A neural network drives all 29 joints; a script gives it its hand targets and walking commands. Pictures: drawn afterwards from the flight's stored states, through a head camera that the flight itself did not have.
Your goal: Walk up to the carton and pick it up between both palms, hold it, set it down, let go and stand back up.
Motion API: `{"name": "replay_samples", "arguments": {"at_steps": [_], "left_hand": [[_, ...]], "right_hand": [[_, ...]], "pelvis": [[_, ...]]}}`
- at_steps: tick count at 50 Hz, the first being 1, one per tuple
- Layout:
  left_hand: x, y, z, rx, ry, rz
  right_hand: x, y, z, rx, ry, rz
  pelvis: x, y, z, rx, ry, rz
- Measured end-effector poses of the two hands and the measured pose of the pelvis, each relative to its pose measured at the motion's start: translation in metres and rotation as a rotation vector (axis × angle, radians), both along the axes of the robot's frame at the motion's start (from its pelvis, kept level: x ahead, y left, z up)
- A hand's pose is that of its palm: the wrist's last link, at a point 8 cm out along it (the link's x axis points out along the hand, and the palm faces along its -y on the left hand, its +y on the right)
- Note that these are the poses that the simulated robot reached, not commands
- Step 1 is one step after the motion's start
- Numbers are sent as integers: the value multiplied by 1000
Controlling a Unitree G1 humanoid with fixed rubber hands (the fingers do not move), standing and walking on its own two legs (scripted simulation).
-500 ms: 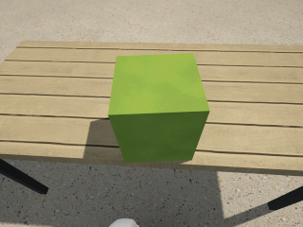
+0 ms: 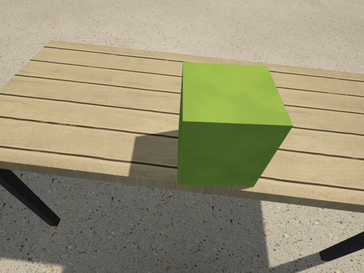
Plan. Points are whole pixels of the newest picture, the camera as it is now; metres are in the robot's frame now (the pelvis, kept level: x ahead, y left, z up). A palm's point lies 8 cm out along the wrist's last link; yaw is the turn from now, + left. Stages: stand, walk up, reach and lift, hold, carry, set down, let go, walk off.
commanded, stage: walk up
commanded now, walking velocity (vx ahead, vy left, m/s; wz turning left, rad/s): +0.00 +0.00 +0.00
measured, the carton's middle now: (220, 128) +0.44 -0.08 +0.05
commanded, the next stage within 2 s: stand in 1.34 s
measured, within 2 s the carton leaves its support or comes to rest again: neither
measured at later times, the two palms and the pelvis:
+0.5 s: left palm out of the picture -0.03 +0.18 -0.14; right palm out of the picture -0.04 -0.22 -0.15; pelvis -0.01 -0.02 +0.01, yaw +0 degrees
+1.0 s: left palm out of the picture -0.01 +0.14 -0.13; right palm out of the picture -0.02 -0.30 -0.16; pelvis +0.00 -0.07 +0.00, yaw +0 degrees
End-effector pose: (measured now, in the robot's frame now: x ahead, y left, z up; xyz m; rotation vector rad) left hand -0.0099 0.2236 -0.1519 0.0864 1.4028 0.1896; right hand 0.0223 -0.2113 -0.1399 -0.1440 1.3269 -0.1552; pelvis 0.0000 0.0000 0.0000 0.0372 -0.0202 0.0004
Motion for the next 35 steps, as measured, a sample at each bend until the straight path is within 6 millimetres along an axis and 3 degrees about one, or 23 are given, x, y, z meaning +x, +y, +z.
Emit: {"name": "replay_samples", "arguments": {"at_steps": [8, 21, 35], "left_hand": [[-19, -16, 14, 10, 38, -6], [-21, -40, 11, -29, 35, -8], [-19, -41, 6, -20, 49, -15]], "right_hand": [[-16, -3, -8, 41, 39, -25], [-55, -9, -5, 42, 144, -39], [-58, -10, -7, 39, 146, -50]], "pelvis": [[-3, -2, 6, -33, -24, 6], [-7, -14, 7, -39, -18, 1], [-7, -22, 3, -36, -6, -1]]}}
